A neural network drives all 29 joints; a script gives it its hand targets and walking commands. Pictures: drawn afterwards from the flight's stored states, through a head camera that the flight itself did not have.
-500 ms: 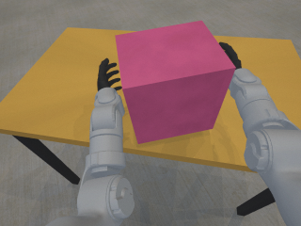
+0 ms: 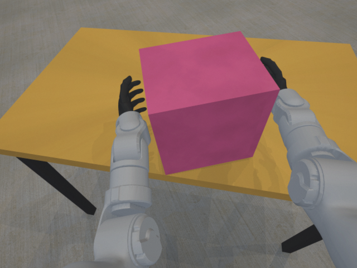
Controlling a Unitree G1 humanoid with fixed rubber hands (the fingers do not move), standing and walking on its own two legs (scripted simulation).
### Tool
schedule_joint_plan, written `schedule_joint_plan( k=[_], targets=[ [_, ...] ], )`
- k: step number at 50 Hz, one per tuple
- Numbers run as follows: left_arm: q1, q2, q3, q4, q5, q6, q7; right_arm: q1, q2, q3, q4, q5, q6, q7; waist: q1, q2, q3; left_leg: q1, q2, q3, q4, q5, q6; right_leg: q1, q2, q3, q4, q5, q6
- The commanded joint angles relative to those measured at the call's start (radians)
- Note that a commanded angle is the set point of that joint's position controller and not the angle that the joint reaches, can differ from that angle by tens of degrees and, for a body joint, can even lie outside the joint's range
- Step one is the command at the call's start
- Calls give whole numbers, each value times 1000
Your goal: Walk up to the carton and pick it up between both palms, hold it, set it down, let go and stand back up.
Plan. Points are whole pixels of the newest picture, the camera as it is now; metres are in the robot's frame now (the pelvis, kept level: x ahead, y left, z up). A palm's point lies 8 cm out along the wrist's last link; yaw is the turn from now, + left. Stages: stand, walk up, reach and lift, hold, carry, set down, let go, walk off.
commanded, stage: set down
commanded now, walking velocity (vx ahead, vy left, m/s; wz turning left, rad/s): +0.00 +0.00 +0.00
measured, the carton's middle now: (200, 107) +0.46 +0.05 +0.09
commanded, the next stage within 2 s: none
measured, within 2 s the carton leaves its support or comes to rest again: neither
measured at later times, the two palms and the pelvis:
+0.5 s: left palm (133, 114) +0.39 +0.19 +0.12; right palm (277, 96) +0.49 -0.12 +0.12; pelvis +0.01 +0.00 +0.00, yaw -1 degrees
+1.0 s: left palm (132, 114) +0.39 +0.19 +0.12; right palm (277, 97) +0.48 -0.12 +0.12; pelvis +0.01 +0.00 +0.00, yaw -1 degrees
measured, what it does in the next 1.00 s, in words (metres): stands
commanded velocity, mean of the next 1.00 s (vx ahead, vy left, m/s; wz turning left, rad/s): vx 0.00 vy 0.00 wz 0.00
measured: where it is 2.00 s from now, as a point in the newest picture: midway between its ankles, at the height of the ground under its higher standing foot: outside the picture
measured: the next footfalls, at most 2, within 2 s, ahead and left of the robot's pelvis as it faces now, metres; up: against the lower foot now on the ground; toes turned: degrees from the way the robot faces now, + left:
none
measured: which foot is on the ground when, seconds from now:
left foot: down 0.00-1.00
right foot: down 0.00-1.00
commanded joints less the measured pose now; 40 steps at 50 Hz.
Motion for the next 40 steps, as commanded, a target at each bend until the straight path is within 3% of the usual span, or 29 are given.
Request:
schedule_joint_plan(
  k=[1, 19, 40],
  targets=[
    [-566, -281, -295, -109, -51, -60, -69, -640, 275, 57, -178, 3, -75, 119, 0, -84, -653, 198, -54, 111, 37, 271, 29, 374, -24, -46, 37, 251, 69],
    [-483, -282, -228, -42, 1, -112, -98, -574, 309, 52, -159, -43, -116, 131, 18, -129, -582, 136, -61, 129, 9, 257, 51, 455, -40, -28, 57, 345, 87],
    [-406, -277, -191, 6, 43, -128, -108, -465, 311, 7, -104, -97, -111, 148, 9, -117, -481, 157, -61, 142, 0, 228, 60, 385, -40, -22, 27, 217, 72]
  ],
)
